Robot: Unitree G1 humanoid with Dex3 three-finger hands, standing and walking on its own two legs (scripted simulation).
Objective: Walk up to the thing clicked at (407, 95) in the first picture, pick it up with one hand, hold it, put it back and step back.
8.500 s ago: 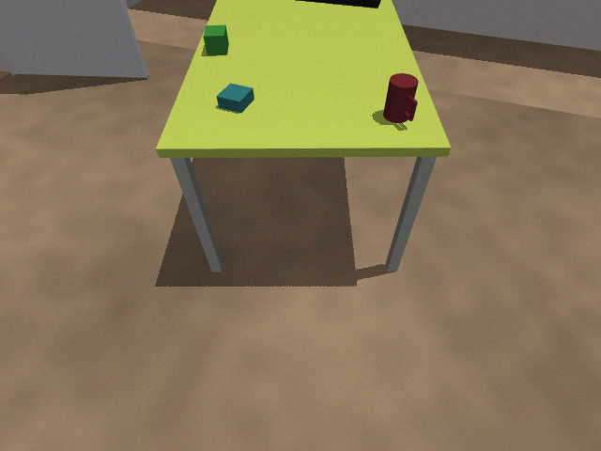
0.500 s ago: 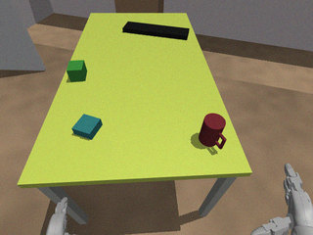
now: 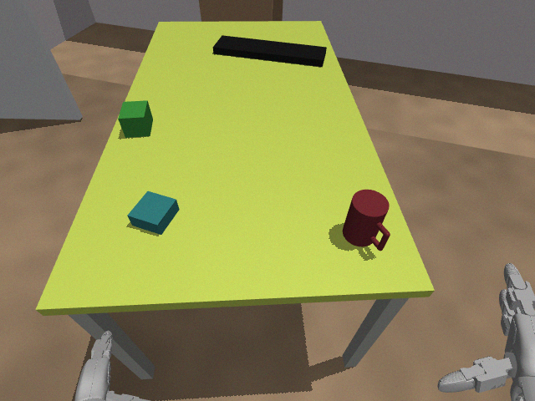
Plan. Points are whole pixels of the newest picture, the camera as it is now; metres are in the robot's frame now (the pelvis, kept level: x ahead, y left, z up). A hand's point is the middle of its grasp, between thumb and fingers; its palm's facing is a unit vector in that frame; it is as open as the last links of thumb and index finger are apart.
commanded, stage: go down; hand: right
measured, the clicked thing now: (369, 224) +0.47 -0.21 -0.09
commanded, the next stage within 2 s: none
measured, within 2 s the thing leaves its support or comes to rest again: neither
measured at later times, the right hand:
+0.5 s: hand (488, 264) +0.30 -0.33 +0.03, palm faces +0.18 +0.98 -0.05, open 17.6 cm
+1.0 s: hand (501, 236) +0.34 -0.36 +0.05, palm faces +0.16 +0.99 +0.01, open 17.4 cm
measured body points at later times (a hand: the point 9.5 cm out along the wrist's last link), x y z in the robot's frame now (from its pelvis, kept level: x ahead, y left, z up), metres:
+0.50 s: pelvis +0.00 -0.02 -0.01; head +0.03 -0.03 +0.44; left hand +0.14 +0.25 -0.09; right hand +0.29 -0.38 +0.04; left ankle +0.02 +0.12 -0.74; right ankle -0.01 -0.13 -0.74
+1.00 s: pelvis +0.00 -0.02 -0.03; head +0.04 -0.04 +0.42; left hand +0.15 +0.25 -0.09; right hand +0.33 -0.41 +0.06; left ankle +0.02 +0.12 -0.74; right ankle -0.01 -0.13 -0.74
